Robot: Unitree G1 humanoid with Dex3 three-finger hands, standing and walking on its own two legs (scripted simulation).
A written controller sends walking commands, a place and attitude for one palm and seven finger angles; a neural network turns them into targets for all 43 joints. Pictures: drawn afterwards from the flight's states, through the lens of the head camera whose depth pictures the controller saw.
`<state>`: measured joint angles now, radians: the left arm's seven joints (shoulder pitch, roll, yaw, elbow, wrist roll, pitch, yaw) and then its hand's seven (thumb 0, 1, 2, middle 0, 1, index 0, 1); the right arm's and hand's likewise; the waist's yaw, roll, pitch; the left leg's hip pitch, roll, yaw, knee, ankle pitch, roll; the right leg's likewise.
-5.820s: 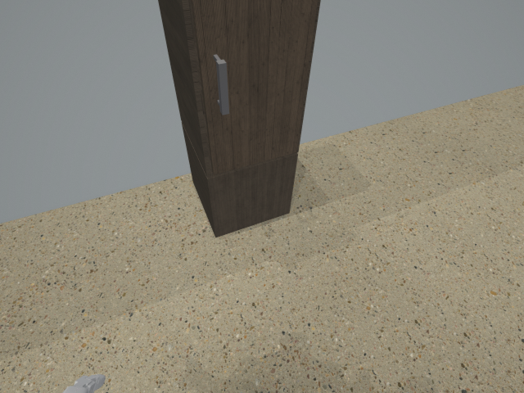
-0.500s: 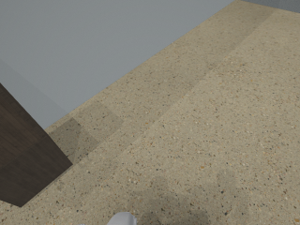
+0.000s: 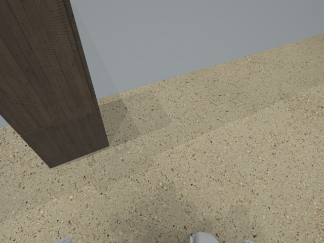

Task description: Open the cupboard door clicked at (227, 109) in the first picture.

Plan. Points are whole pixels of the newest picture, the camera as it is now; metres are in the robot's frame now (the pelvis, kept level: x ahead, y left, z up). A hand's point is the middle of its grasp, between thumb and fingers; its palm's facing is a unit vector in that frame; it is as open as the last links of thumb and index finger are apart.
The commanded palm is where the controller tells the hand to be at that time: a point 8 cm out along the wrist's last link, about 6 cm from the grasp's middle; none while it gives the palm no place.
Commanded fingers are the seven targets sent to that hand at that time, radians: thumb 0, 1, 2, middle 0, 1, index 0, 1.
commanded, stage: turn to face it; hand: left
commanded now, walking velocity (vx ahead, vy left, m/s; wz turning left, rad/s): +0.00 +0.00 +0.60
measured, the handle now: out of the picture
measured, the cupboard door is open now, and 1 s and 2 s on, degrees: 0 0 0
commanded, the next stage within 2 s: take the last steps up to it in 0.78 s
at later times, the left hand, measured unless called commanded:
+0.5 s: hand out of the picture +0.05 +0.15 -0.13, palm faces +0.29 -0.91 -0.30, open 7.4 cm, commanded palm none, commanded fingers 0.00 0.90 0.90 -0.20 -0.30 -0.20 -0.30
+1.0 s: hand out of the picture -0.14 +0.17 -0.18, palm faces +0.56 -0.80 -0.21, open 7.4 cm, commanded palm none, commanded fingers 0.00 0.90 0.90 -0.20 -0.30 -0.20 -0.30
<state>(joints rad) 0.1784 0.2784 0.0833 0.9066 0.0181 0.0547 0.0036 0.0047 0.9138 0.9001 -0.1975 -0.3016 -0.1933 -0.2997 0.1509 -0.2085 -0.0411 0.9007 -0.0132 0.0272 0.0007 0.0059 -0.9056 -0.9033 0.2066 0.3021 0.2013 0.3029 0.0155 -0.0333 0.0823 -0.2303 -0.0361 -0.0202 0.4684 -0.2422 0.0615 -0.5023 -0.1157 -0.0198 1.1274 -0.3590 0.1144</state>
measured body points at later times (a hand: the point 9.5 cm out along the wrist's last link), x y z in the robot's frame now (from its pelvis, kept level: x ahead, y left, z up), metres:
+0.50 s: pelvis +0.00 -0.07 +0.00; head +0.03 -0.10 +0.45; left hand +0.04 +0.20 -0.11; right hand +0.10 -0.31 -0.17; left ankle -0.07 +0.08 -0.64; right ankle +0.02 -0.15 -0.74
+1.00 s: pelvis -0.04 -0.01 +0.00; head -0.04 +0.03 +0.45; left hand -0.17 +0.21 -0.17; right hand +0.19 -0.15 -0.12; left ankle -0.08 +0.05 -0.74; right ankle +0.01 -0.16 -0.66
